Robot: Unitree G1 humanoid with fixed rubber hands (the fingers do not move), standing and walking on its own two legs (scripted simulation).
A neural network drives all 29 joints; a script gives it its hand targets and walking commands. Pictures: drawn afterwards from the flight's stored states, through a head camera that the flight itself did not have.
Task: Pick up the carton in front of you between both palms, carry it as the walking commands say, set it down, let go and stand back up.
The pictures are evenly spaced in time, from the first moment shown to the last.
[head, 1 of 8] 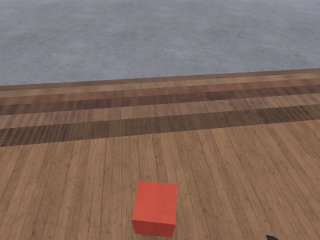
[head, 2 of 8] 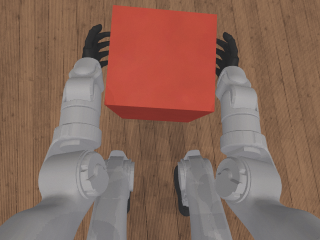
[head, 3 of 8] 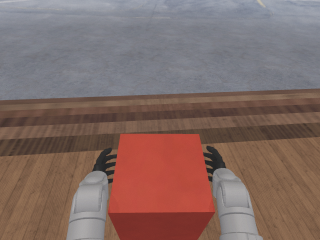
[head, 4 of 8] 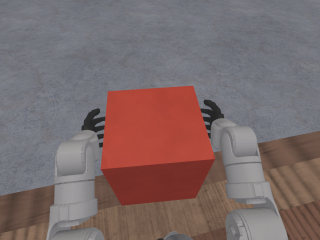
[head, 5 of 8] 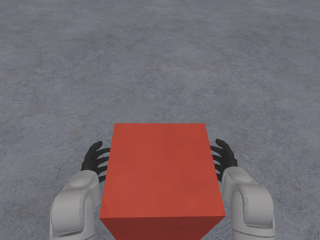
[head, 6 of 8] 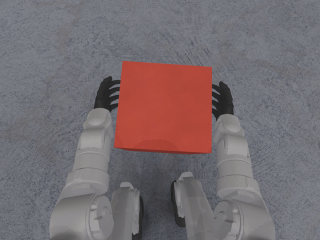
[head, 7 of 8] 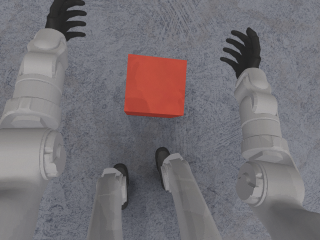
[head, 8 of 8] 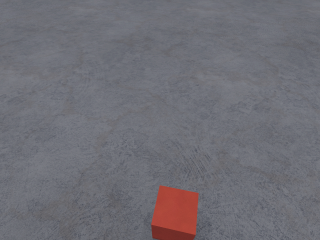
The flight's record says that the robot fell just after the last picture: no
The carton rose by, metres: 0.68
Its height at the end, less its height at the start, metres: -0.84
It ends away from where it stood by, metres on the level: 4.58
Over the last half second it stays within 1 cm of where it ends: yes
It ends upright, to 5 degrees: yes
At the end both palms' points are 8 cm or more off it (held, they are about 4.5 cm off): yes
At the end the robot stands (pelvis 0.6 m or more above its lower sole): yes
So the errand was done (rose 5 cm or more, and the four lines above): yes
